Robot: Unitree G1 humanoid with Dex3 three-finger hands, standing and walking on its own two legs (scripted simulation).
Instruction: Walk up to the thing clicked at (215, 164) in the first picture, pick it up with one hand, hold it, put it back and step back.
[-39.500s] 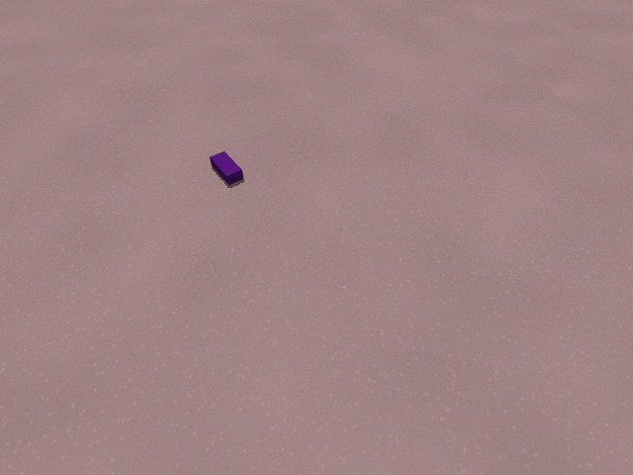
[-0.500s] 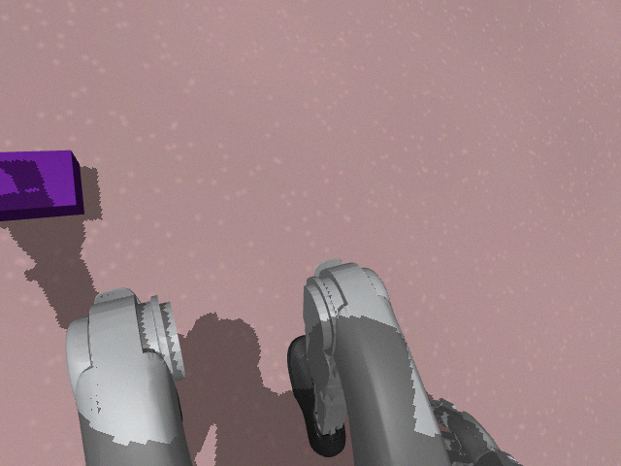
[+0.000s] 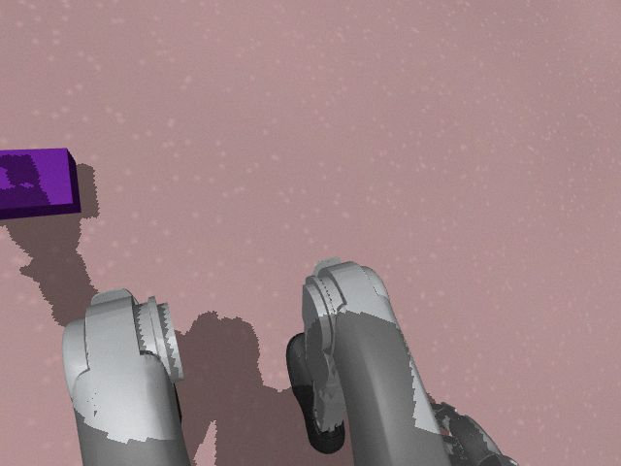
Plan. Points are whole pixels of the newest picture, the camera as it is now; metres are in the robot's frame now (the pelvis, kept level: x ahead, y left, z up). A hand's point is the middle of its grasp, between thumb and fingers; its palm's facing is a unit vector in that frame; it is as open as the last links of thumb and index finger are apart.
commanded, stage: rise first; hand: left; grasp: from above
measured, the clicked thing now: out of the picture +0.48 +0.36 -0.29
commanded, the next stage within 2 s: none
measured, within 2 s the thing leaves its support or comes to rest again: neither
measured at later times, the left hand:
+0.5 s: hand out of the picture +0.43 +0.40 -0.16, palm faces -0.45 -0.09 -0.89, open 14.3 cm
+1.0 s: hand out of the picture +0.43 +0.40 -0.16, palm faces -0.44 -0.09 -0.89, open 14.3 cm
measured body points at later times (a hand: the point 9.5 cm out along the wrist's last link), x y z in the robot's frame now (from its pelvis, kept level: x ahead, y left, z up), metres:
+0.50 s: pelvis +0.00 +0.00 +0.00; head +0.23 +0.12 +0.36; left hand +0.45 +0.40 -0.11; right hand +0.09 -0.26 -0.09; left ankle +0.07 +0.13 -0.28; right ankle +0.10 -0.12 -0.28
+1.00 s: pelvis +0.00 +0.00 +0.00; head +0.23 +0.13 +0.36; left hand +0.45 +0.40 -0.11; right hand +0.08 -0.26 -0.09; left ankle +0.07 +0.13 -0.28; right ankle +0.10 -0.12 -0.28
